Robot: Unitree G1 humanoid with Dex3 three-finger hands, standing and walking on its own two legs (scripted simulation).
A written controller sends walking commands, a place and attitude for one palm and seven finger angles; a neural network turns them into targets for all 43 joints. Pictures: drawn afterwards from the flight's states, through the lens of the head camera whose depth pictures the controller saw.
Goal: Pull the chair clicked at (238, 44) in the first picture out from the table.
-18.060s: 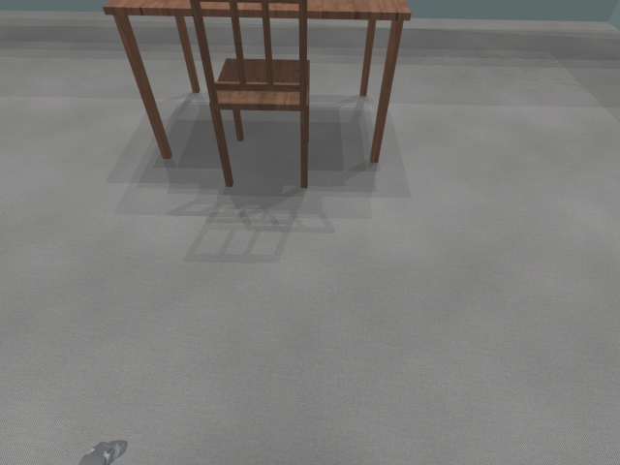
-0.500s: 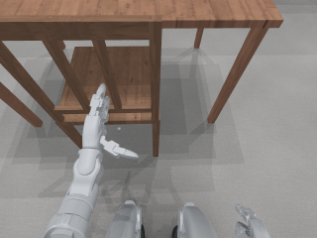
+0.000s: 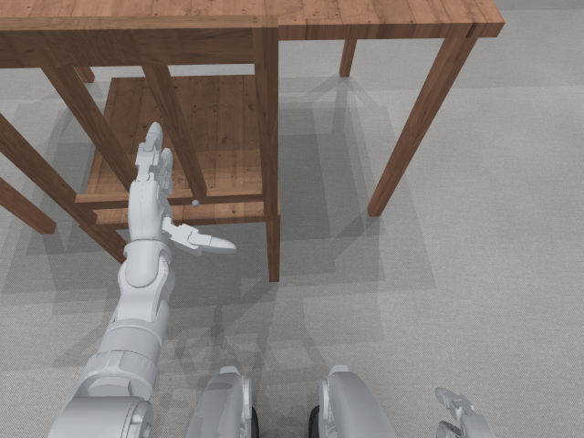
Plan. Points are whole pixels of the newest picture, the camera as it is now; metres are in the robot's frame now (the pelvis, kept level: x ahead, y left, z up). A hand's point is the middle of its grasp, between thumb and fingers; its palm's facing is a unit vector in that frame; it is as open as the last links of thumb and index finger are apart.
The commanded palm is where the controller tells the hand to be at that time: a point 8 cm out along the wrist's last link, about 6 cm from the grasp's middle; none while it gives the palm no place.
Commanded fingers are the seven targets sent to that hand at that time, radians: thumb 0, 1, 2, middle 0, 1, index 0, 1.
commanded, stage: push the fingers through the gap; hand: left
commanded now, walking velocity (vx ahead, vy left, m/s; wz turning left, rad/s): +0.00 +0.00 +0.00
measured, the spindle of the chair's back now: (107, 144) +0.53 +0.26 +0.03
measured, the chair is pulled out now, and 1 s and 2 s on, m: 0.00 0.00 0.00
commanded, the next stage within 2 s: hook a spindle and tug to test in 1.10 s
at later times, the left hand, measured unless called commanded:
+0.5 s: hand (191, 171) +0.47 +0.13 +0.03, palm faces +0.07 -1.00 -0.04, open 16.9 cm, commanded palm +0.45 +0.18 +0.02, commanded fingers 0.00 -0.50 0.30 -0.06 -0.08 -0.06 -0.08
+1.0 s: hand (191, 158) +0.50 +0.14 +0.02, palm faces +0.07 -1.00 -0.03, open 16.9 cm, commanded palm +0.47 +0.18 +0.02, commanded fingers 0.00 -0.50 0.30 -0.06 -0.08 -0.06 -0.08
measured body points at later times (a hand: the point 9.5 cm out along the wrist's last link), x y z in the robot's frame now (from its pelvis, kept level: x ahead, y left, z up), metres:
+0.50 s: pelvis +0.00 +0.01 +0.00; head +0.14 +0.02 +0.42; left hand +0.47 +0.19 +0.03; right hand +0.06 -0.25 -0.13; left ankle +0.04 +0.10 -0.62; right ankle +0.03 -0.10 -0.62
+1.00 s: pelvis +0.01 +0.01 +0.00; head +0.16 +0.02 +0.42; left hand +0.49 +0.19 +0.02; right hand +0.03 -0.25 -0.13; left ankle +0.04 +0.10 -0.62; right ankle +0.03 -0.10 -0.62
